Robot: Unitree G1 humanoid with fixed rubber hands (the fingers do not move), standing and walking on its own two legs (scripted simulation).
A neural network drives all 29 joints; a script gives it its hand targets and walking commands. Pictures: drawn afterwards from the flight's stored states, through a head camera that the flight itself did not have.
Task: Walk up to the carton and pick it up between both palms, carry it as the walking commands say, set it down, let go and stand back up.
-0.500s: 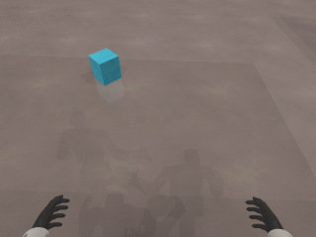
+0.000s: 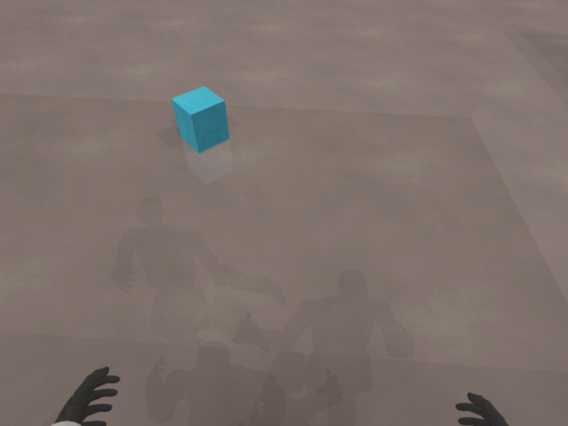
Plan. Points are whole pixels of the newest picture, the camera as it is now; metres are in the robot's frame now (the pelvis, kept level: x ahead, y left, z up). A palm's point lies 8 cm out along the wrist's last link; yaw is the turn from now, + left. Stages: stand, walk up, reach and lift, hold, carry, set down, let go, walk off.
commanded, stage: walk up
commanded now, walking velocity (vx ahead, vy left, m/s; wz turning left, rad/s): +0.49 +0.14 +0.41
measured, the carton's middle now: (201, 119) +1.71 +0.42 -0.65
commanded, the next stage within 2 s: none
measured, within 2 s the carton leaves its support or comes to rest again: neither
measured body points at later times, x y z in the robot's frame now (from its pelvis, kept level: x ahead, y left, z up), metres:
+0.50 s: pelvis +0.15 +0.10 +0.01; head +0.17 +0.14 +0.45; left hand +0.17 +0.37 -0.15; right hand +0.24 -0.15 -0.11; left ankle +0.12 +0.21 -0.74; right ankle +0.17 -0.06 -0.66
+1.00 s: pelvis +0.43 +0.06 +0.01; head +0.47 +0.04 +0.45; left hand +0.43 +0.33 -0.12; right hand +0.50 -0.19 -0.15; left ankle +0.35 +0.22 -0.64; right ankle +0.47 -0.01 -0.74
